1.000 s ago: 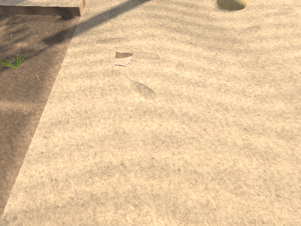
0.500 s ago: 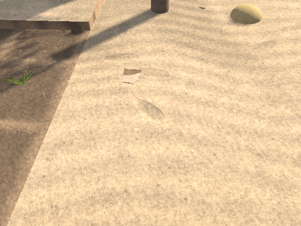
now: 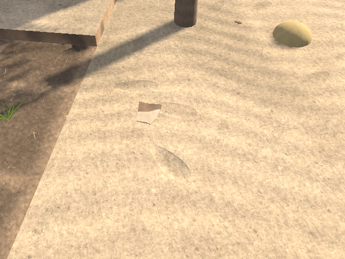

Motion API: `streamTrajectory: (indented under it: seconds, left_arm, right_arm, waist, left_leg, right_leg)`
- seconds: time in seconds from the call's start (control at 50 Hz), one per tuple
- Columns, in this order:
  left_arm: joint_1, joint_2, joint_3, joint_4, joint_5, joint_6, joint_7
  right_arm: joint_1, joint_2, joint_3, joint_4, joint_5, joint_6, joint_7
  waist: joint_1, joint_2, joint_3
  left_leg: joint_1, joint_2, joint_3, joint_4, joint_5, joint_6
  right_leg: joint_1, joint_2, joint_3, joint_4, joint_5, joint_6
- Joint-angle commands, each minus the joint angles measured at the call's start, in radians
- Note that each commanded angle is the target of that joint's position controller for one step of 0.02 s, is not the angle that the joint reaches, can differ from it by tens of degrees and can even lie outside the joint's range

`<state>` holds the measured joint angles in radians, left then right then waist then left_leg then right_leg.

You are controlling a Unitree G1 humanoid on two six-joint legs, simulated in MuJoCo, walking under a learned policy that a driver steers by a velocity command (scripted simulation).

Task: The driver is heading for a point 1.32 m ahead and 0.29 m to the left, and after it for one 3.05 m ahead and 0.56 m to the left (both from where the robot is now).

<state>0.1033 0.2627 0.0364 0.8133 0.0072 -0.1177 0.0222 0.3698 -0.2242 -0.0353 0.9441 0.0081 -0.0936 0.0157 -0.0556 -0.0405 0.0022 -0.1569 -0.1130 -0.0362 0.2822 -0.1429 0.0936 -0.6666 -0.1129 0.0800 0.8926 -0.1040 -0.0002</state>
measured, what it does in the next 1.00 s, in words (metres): walks ahead, turning left: right foot, then left foot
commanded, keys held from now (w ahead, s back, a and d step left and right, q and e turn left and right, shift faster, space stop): w+q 0.80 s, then w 0.06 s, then w+e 0.14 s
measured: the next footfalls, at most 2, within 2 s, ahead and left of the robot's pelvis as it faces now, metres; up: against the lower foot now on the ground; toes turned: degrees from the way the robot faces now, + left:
right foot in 0.20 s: +0.29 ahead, -0.14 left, +0.00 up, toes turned +10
left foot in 0.74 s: +0.48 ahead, +0.20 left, +0.00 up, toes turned +29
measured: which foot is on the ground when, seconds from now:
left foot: down 0.00-0.20, up 0.22-0.72, down 0.74-1.00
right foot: up 0.00-0.18, down 0.20-0.76, up 0.78-1.00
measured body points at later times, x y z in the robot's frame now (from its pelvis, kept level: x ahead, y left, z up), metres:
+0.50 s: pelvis +0.26 -0.04 +0.00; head +0.28 -0.04 +0.45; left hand +0.21 +0.24 -0.12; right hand +0.49 -0.25 -0.11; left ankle +0.31 +0.15 -0.67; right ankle +0.26 -0.15 -0.75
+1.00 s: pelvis +0.48 +0.13 +0.00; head +0.49 +0.16 +0.45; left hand +0.47 +0.44 -0.11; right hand +0.69 -0.06 -0.11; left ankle +0.44 +0.18 -0.75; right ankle +0.66 +0.01 -0.66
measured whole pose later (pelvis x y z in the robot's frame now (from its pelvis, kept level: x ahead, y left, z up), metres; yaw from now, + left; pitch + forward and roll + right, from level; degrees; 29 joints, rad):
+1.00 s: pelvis +0.48 +0.13 +0.00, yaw +31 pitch +1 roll +0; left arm 0.15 0.30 0.06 0.78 -0.01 -0.09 0.00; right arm 0.31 -0.24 -0.06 0.74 0.00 -0.08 0.03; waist -0.02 -0.05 0.02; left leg -0.17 -0.11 0.00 0.32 -0.17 0.11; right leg -0.69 -0.15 0.05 1.04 -0.15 0.02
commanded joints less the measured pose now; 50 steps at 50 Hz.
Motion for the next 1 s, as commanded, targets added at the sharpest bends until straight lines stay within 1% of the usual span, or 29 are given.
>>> streamTrajectory:
  seconds: [0.02,0.08,0.14,0.18,0.2,0.22,0.24,0.26,0.28,0.3,0.32,0.38,0.46,0.54,0.6,0.64,0.68,0.7,0.72,0.74,0.76,0.78,0.8,0.82,0.84,0.86,0.88,0.92,1.0]
  left_arm:
    - [-0.049,0.033,0.004,-0.058,-0.004,-0.004,-0.004]
    - [-0.131,0.049,0.005,-0.087,-0.019,-0.008,-0.014]
    - [-0.145,0.093,0.019,-0.107,-0.022,-0.023,-0.026]
    - [-0.052,0.123,0.036,-0.087,-0.021,-0.036,-0.026]
    - [0.077,0.159,0.052,-0.061,-0.012,-0.042,-0.02]
    - [0.259,0.229,0.07,-0.039,-0.008,-0.039,-0.013]
    - [0.304,0.285,0.085,-0.013,0.003,-0.022,-0.021]
    - [0.249,0.161,0.059,-0.044,0.002,-0.023,-0.025]
    - [0.2,0.105,0.045,-0.057,-0.007,-0.021,-0.025]
    - [0.142,0.094,0.038,-0.063,-0.005,-0.018,-0.029]
    - [0.111,0.079,0.035,-0.057,-0.004,-0.012,-0.03]
    - [0.114,0.084,0.04,-0.031,0.0,-0.017,-0.031]
    - [0.148,0.125,0.058,0.0,0.0,-0.015,-0.023]
    - [0.162,0.153,0.064,0.01,-0.005,-0.001,-0.014]
    - [0.202,0.175,0.069,0.027,-0.017,0.012,-0.01]
    - [0.215,0.189,0.074,0.037,-0.026,0.024,-0.01]
    - [0.202,0.216,0.081,0.034,-0.032,0.036,-0.008]
    - [0.196,0.233,0.086,0.03,-0.035,0.043,-0.004]
    - [0.178,0.24,0.088,0.025,-0.038,0.052,-0.001]
    - [0.185,0.219,0.078,0.015,-0.031,0.053,0.004]
    - [0.231,0.095,0.041,-0.024,0.015,0.04,-0.003]
    - [0.244,0.077,0.022,-0.071,-0.004,-0.004,-0.017]
    - [0.112,0.163,0.043,-0.098,-0.044,-0.029,-0.027]
    - [0.098,0.158,0.04,-0.1,-0.052,-0.038,-0.029]
    - [0.111,0.148,0.039,-0.076,-0.031,-0.036,-0.018]
    - [0.129,0.155,0.048,-0.065,-0.015,-0.024,-0.014]
    - [0.159,0.151,0.05,-0.054,-0.014,-0.007,-0.019]
    - [0.185,0.121,0.046,-0.04,-0.011,0.019,-0.021]
    - [0.081,0.097,0.039,-0.068,-0.014,0.037,-0.018]
  right_arm:
    - [-0.03,-0.177,-0.04,-0.078,0.01,-0.01,-0.022]
    - [0.022,-0.183,-0.044,-0.07,0.021,-0.001,-0.026]
    - [0.028,-0.182,-0.049,-0.074,0.023,0.011,-0.034]
    - [0.003,-0.173,-0.049,-0.091,0.015,0.021,-0.037]
    - [-0.017,-0.136,-0.037,-0.111,0.009,0.02,-0.034]
    - [-0.015,-0.069,-0.015,-0.139,-0.011,0.017,-0.03]
    - [0.111,-0.027,-0.001,-0.176,0.027,0.001,-0.025]
    - [0.098,-0.145,-0.024,-0.146,0.046,0.004,-0.031]
    - [0.011,-0.185,-0.038,-0.157,0.04,0.011,-0.031]
    - [-0.018,-0.163,-0.038,-0.161,0.029,0.019,-0.033]
    - [-0.043,-0.148,-0.042,-0.172,0.018,0.023,-0.03]
    - [-0.051,-0.094,-0.04,-0.197,0.024,0.044,-0.015]
    - [-0.135,-0.083,-0.038,-0.253,0.018,0.051,-0.01]
    - [-0.256,-0.072,-0.03,-0.3,0.015,0.043,0.015]
    - [-0.347,-0.069,-0.027,-0.345,0.017,0.045,0.033]
    - [-0.379,-0.078,-0.03,-0.372,0.019,0.047,0.044]
    - [-0.359,-0.103,-0.042,-0.385,0.016,0.052,0.049]
    - [-0.306,-0.127,-0.056,-0.378,0.014,0.055,0.047]
    - [-0.173,-0.163,-0.08,-0.345,0.016,0.057,0.044]
    - [0.008,-0.232,-0.117,-0.293,0.017,0.062,0.027]
    - [0.068,-0.338,-0.139,-0.277,0.022,0.068,0.005]
    - [0.057,-0.36,-0.128,-0.32,0.011,0.047,0.013]
    - [0.05,-0.272,-0.104,-0.31,0.005,0.033,0.023]
    - [0.006,-0.226,-0.09,-0.302,0.007,0.025,0.024]
    - [-0.079,-0.19,-0.077,-0.315,0.009,0.023,0.023]
    - [-0.137,-0.152,-0.063,-0.327,0.002,0.021,0.022]
    - [-0.16,-0.136,-0.056,-0.33,-0.007,0.019,0.019]
    - [-0.146,-0.145,-0.057,-0.307,-0.008,0.004,0.016]
    - [-0.077,-0.159,-0.057,-0.252,-0.011,-0.007,-0.003]
  waist:
    - [0.023,0.1,0.049]
    - [-0.011,0.11,0.036]
    - [0.003,0.121,0.024]
    - [0.061,0.14,-0.012]
    - [0.121,0.124,-0.1]
    - [0.183,-0.015,-0.257]
    - [0.105,-0.384,-0.328]
    - [0.119,-0.211,-0.239]
    - [0.127,-0.094,-0.132]
    - [0.101,-0.012,-0.082]
    - [0.083,-0.014,-0.036]
    - [0.061,-0.056,-0.008]
    - [0.071,-0.021,0.013]
    - [0.108,-0.02,0.04]
    - [0.134,-0.018,0.073]
    - [0.131,-0.024,0.085]
    - [0.097,-0.048,0.055]
    - [0.06,-0.067,0.012]
    - [-0.02,-0.057,-0.058]
    - [-0.102,-0.01,-0.151]
    - [-0.052,0.242,-0.208]
    - [-0.016,0.301,-0.396]
    - [-0.066,0.16,-0.308]
    - [-0.032,0.134,-0.19]
    - [0.02,0.044,-0.126]
    - [0.057,0.057,-0.092]
    - [0.081,0.083,-0.088]
    - [0.091,0.086,-0.082]
    - [0.051,0.087,-0.013]
  left_leg:
    - [-0.164,0.216,-0.182,-0.13,0.07,0.147]
    - [-0.101,0.244,-0.236,-0.083,0.013,0.134]
    - [-0.009,0.277,-0.321,0.004,-0.032,0.113]
    - [-0.002,0.251,-0.344,0.107,0.018,0.088]
    - [-0.056,0.194,-0.311,0.264,0.051,0.059]
    - [-0.199,0.109,-0.193,0.581,-0.119,0.016]
    - [-0.553,0.015,-0.101,0.847,-0.452,-0.02]
    - [-0.649,0.097,-0.16,0.988,-0.399,-0.024]
    - [-0.658,0.129,-0.144,1.008,-0.298,-0.026]
    - [-0.607,0.166,-0.123,0.989,-0.219,-0.041]
    - [-0.59,0.191,-0.118,0.944,-0.171,-0.049]
    - [-0.539,0.226,-0.072,0.901,-0.106,-0.064]
    - [-0.614,0.235,-0.074,0.76,0.007,-0.081]
    - [-0.576,0.227,-0.015,0.541,0.168,-0.07]
    - [-0.568,0.217,0.032,0.445,0.158,-0.052]
    - [-0.558,0.206,0.058,0.403,0.091,-0.028]
    - [-0.462,0.156,0.111,0.377,-0.007,0.009]
    - [-0.369,0.115,0.142,0.374,-0.055,0.031]
    - [-0.193,0.063,0.169,0.321,-0.034,0.062]
    - [0.102,0.048,0.121,0.28,0.011,0.103]
    - [0.399,0.298,-0.288,0.246,0.012,0.198]
    - [0.565,0.464,-0.825,0.05,-0.194,0.364]
    - [0.52,0.439,-0.731,0.0,-0.181,0.295]
    - [0.38,0.406,-0.562,0.006,-0.101,0.252]
    - [0.219,0.359,-0.437,0.009,0.001,0.209]
    - [0.103,0.322,-0.351,-0.006,0.109,0.186]
    - [0.038,0.305,-0.303,-0.031,0.168,0.179]
    - [-0.015,0.292,-0.221,-0.063,0.293,0.184]
    - [0.009,0.277,-0.104,-0.108,0.346,0.143]
  right_leg:
    - [0.131,0.056,-0.036,-0.239,0.172,0.025]
    - [0.171,0.08,-0.025,-0.338,0.192,0.037]
    - [0.215,0.086,0.003,-0.423,0.11,0.02]
    - [0.351,0.094,-0.018,-0.472,0.028,-0.011]
    - [0.542,0.044,0.017,-0.476,0.005,-0.053]
    - [0.808,-0.148,0.195,-0.472,-0.041,-0.114]
    - [1.051,-0.335,0.655,-0.585,-0.248,-0.256]
    - [0.975,-0.315,0.651,-0.609,-0.361,-0.23]
    - [0.852,-0.276,0.469,-0.61,-0.278,-0.186]
    - [0.736,-0.226,0.343,-0.632,-0.142,-0.167]
    - [0.663,-0.188,0.259,-0.659,-0.064,-0.162]
    - [0.574,-0.137,0.08,-0.72,0.087,-0.166]
    - [0.604,-0.155,-0.033,-0.743,0.224,-0.189]
    - [0.625,-0.142,-0.151,-0.746,0.214,-0.165]
    - [0.676,-0.165,-0.195,-0.733,0.197,-0.151]
    - [0.726,-0.186,-0.219,-0.701,0.242,-0.135]
    - [0.748,-0.189,-0.257,-0.605,0.494,-0.115]
    - [0.75,-0.184,-0.276,-0.507,0.665,-0.106]
    - [0.716,-0.158,-0.304,-0.326,0.77,-0.087]
    - [0.55,-0.116,-0.316,-0.07,0.663,-0.049]
    - [0.169,-0.004,-0.306,0.287,-0.138,0.002]
    - [-0.069,0.142,-0.059,0.513,-0.52,0.015]
    - [-0.18,0.088,0.022,0.543,-0.428,-0.003]
    - [-0.184,0.044,0.001,0.47,-0.329,-0.025]
    - [-0.107,-0.005,-0.004,0.388,-0.248,-0.023]
    - [-0.031,-0.035,-0.003,0.318,-0.203,-0.017]
    - [0.029,-0.052,-0.005,0.294,-0.172,-0.011]
    - [0.059,-0.052,-0.026,0.254,-0.123,0.007]
    - [-0.05,-0.049,-0.029,0.088,0.075,0.023]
